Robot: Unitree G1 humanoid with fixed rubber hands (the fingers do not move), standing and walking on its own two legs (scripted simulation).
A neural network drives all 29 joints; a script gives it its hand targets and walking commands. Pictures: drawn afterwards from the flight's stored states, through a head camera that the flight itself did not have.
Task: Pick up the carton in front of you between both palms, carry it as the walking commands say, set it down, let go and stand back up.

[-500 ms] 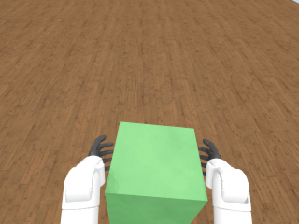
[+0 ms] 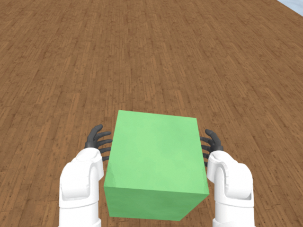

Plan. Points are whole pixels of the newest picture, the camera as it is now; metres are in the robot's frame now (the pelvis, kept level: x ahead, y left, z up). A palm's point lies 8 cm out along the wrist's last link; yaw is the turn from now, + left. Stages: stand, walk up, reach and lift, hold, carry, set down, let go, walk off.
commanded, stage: carry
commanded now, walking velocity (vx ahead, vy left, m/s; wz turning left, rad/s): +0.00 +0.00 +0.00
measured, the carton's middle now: (151, 169) +0.30 +0.01 -0.02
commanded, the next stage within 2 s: hold in 1.50 s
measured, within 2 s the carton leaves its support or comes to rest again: neither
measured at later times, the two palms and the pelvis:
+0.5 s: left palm (106, 132) +0.35 +0.13 +0.08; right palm (216, 138) +0.35 -0.16 +0.07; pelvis +0.07 -0.02 -0.01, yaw +0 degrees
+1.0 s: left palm (104, 152) +0.31 +0.13 +0.04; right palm (216, 155) +0.31 -0.17 +0.04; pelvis +0.04 -0.02 -0.01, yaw +0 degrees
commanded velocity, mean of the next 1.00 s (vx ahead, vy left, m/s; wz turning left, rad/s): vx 0.00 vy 0.00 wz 0.00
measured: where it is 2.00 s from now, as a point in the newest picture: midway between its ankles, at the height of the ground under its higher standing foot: outside the picture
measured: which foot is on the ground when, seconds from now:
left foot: down 0.00-1.00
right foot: up 0.00-0.00, down 0.02-1.00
